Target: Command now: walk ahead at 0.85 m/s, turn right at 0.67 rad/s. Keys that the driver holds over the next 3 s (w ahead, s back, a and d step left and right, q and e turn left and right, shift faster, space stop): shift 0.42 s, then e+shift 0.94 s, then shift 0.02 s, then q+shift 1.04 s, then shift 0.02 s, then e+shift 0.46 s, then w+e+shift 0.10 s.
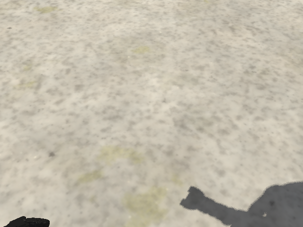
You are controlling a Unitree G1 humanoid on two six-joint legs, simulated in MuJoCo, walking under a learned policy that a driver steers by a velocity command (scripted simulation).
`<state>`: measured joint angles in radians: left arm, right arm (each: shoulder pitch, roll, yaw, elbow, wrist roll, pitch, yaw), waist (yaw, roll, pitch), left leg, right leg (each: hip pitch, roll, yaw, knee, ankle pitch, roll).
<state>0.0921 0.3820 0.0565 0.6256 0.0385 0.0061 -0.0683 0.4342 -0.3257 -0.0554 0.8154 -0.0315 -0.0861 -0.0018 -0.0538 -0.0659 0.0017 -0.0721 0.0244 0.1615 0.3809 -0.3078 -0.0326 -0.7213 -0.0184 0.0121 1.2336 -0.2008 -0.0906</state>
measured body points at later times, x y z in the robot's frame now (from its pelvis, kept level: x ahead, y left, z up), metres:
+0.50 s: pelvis +0.29 +0.00 +0.01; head +0.33 -0.02 +0.45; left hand +0.44 +0.26 -0.10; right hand +0.43 -0.29 -0.10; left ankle +0.42 +0.16 -0.69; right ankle +0.31 -0.08 -0.73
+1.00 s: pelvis +0.35 +0.02 +0.00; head +0.38 -0.02 +0.45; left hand +0.64 +0.16 -0.08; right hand +0.33 -0.31 -0.10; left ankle +0.43 +0.13 -0.73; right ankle +0.30 -0.10 -0.71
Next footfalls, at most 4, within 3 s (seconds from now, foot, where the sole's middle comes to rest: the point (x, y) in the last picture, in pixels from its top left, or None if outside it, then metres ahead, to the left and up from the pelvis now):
0.18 right None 0.35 -0.08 -0.77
0.62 left None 0.46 0.12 -0.77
1.04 right None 0.32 -0.12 -0.77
1.52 left None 0.50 -0.01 -0.77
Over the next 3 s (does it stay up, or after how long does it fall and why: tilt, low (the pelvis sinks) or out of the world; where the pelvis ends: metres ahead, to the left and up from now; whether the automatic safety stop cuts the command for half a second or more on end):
stays up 0.45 0.01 0.00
